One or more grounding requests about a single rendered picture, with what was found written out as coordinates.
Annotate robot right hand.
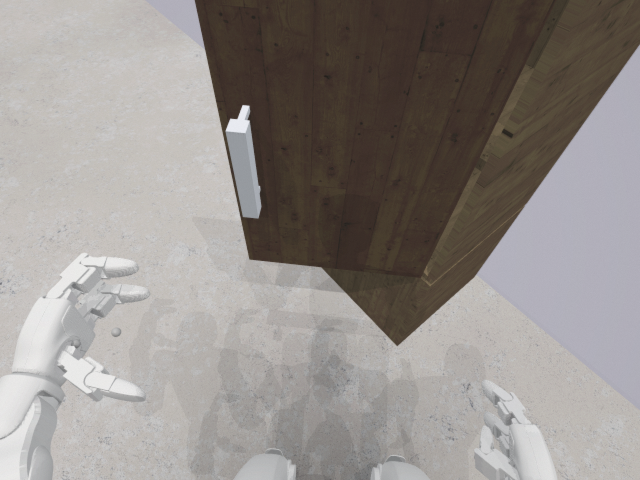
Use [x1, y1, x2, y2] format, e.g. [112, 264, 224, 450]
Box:
[474, 380, 557, 480]

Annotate cupboard door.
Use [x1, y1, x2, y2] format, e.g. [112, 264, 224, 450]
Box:
[195, 0, 556, 278]

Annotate robot left thigh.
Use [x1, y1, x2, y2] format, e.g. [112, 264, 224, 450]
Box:
[233, 454, 296, 480]

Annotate robot left shin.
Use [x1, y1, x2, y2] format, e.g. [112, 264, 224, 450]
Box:
[264, 448, 284, 457]

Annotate robot left forearm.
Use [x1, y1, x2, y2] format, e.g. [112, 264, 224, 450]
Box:
[0, 372, 65, 480]

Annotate handle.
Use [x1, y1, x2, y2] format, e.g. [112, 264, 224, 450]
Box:
[225, 105, 261, 219]

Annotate robot left hand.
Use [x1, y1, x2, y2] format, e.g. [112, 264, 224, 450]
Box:
[11, 253, 151, 402]

